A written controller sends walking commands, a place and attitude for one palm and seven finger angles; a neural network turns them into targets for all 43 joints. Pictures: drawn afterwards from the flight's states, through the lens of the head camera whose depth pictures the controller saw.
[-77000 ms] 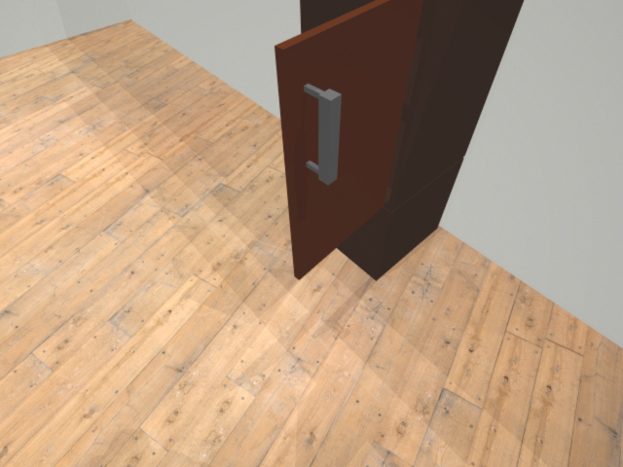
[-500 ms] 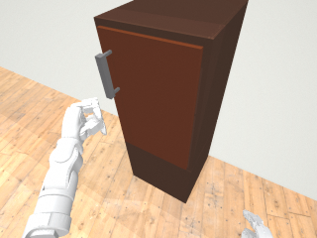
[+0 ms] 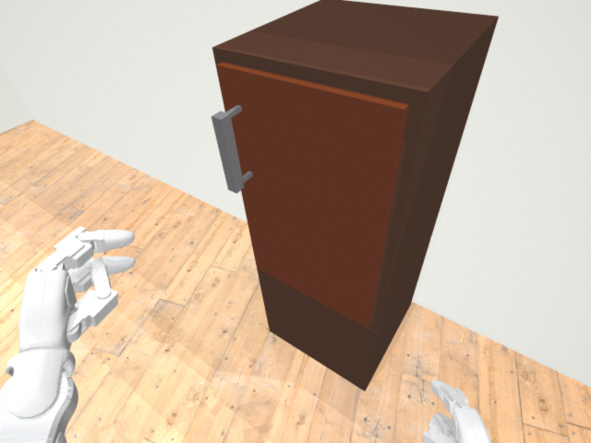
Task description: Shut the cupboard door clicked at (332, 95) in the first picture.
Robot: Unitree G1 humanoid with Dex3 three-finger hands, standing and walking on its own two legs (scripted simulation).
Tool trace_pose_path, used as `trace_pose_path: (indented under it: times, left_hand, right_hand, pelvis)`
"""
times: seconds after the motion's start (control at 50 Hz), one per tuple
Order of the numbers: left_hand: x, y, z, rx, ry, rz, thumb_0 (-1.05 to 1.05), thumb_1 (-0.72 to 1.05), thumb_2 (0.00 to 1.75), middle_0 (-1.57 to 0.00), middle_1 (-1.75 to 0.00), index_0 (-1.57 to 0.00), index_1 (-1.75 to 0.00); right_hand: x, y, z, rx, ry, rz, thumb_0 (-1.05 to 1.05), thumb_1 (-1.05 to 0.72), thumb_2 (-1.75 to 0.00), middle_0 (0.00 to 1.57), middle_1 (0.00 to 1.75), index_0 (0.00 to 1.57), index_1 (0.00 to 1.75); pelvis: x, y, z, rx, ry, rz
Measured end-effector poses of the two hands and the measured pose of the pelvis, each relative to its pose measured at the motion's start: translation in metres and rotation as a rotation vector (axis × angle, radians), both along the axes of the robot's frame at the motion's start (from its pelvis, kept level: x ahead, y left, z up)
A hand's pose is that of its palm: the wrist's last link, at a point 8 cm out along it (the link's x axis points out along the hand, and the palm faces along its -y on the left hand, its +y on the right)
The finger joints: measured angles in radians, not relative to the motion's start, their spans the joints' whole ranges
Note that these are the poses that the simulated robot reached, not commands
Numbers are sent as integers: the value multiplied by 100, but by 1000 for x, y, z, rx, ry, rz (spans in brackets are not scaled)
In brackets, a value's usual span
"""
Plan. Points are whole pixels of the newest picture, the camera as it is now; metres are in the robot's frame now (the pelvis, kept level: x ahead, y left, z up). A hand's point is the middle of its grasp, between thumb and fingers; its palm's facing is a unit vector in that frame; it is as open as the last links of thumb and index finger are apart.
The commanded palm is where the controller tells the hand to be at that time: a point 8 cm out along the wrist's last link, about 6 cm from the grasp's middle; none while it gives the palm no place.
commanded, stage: draw the hand back to the body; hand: left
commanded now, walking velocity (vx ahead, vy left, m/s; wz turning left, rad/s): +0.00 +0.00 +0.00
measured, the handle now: (236, 149) +0.63 +0.19 +0.09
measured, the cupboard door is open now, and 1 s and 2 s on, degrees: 0 0 0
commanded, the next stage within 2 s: step back with the hand held close in 0.54 s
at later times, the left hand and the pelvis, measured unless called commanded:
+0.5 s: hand (76, 318) +0.20 +0.26 +0.15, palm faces +0.46 -0.80 -0.38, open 7.4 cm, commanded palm +0.14 +0.30 +0.17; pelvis +0.01 +0.00 +0.00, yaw +0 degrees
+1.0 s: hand (52, 330) +0.18 +0.28 +0.15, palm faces +0.37 -0.78 -0.50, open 7.4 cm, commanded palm +0.13 +0.32 +0.17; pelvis -0.01 +0.02 -0.01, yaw +0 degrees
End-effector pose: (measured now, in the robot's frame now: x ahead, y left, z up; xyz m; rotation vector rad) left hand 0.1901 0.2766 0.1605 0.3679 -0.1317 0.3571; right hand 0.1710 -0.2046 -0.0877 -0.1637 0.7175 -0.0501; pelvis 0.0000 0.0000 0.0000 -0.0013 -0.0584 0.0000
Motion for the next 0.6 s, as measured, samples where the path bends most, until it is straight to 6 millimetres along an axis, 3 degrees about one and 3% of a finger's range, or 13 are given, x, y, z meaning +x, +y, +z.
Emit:
trace_pose_path:
  times: [0.26, 0.42, 0.6]
  left_hand:
    - [-53, 29, 17, 115, 7, 157, 1, 89, 90, -32, -42, -32, -42]
    - [-43, 22, 6, 56, 9, 155, 1, 89, 90, -23, -33, -23, -33]
    - [-37, 15, 19, 97, -23, 106, 1, 89, 90, -21, -31, -21, -30]
  right_hand:
    - [13, -14, 4, -39, -35, -10, 2, -91, -90, 20, 30, 20, 30]
    - [21, -12, 8, -46, -58, 8, 2, -91, -90, 20, 30, 20, 30]
    - [18, -10, 9, -27, -68, -9, 2, -91, -90, 20, 30, 20, 30]
  pelvis:
    - [8, -1, -1, -4, 1, 8]
    - [5, -3, -1, 0, 3, 14]
    - [9, -5, -1, -1, -2, 3]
